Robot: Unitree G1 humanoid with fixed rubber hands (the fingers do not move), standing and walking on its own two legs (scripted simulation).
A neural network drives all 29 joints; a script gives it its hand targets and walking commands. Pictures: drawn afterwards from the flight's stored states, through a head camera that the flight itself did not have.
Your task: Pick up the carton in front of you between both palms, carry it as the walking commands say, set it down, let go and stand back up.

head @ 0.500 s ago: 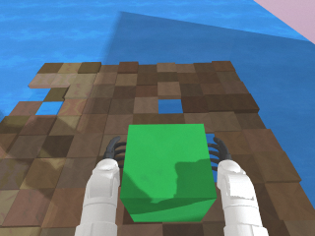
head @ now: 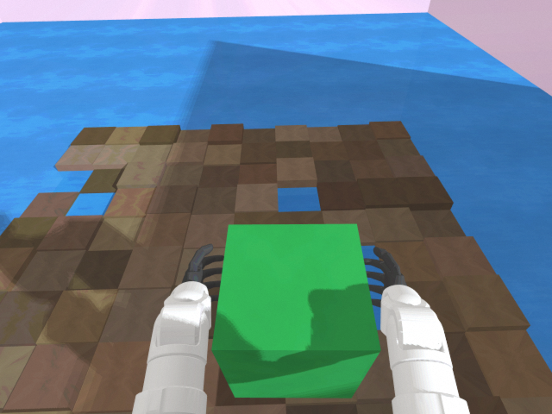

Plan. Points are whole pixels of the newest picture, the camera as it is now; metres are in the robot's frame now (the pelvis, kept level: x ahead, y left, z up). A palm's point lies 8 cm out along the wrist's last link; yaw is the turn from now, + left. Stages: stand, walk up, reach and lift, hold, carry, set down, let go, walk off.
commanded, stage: carry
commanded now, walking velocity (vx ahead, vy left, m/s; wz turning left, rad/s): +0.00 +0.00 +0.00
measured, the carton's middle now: (292, 315) +0.31 +0.00 -0.05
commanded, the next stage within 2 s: none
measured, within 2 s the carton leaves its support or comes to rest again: neither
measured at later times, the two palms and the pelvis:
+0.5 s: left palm (193, 287) +0.31 +0.15 +0.04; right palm (387, 288) +0.30 -0.14 +0.04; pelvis +0.01 +0.00 +0.00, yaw +0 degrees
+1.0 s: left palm (195, 290) +0.30 +0.15 +0.05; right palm (393, 295) +0.29 -0.15 +0.04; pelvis +0.00 +0.00 +0.00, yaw +0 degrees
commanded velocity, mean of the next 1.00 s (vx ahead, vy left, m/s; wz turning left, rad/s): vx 0.00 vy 0.00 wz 0.00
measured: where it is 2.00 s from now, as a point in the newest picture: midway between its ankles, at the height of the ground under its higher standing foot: outside the picture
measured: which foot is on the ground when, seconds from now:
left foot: down 0.00-1.00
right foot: down 0.00-1.00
